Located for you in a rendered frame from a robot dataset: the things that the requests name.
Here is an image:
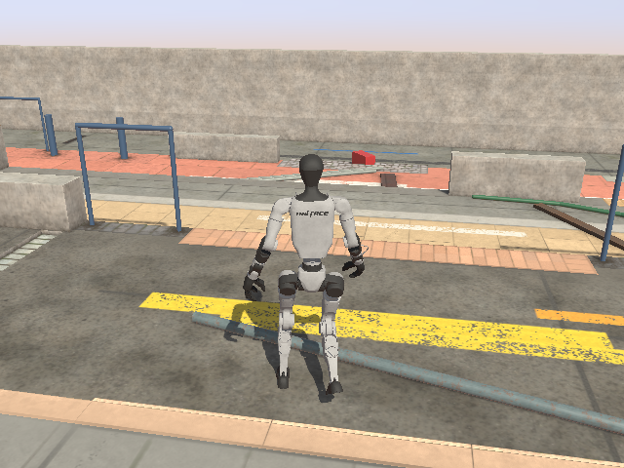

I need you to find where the robot left thigh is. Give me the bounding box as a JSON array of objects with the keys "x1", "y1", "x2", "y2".
[{"x1": 278, "y1": 270, "x2": 298, "y2": 330}]

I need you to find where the left robot upper arm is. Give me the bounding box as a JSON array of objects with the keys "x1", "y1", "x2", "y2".
[{"x1": 262, "y1": 197, "x2": 292, "y2": 252}]

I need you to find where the robot right hand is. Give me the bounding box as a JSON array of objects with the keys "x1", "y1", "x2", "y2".
[{"x1": 342, "y1": 261, "x2": 365, "y2": 278}]

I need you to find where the right robot forearm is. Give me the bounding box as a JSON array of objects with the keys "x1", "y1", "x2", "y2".
[{"x1": 348, "y1": 233, "x2": 364, "y2": 265}]

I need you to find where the left robot forearm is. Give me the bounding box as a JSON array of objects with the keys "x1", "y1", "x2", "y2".
[{"x1": 247, "y1": 236, "x2": 271, "y2": 280}]

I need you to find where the right robot upper arm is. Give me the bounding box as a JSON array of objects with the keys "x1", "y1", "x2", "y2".
[{"x1": 332, "y1": 196, "x2": 359, "y2": 249}]

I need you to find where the robot thigh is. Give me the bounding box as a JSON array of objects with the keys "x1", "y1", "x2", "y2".
[
  {"x1": 319, "y1": 272, "x2": 344, "y2": 336},
  {"x1": 278, "y1": 270, "x2": 298, "y2": 330}
]

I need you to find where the robot left hand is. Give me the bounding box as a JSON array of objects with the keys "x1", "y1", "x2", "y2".
[{"x1": 243, "y1": 275, "x2": 265, "y2": 301}]

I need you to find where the robot right thigh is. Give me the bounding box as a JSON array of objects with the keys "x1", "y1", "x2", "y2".
[{"x1": 319, "y1": 272, "x2": 344, "y2": 336}]

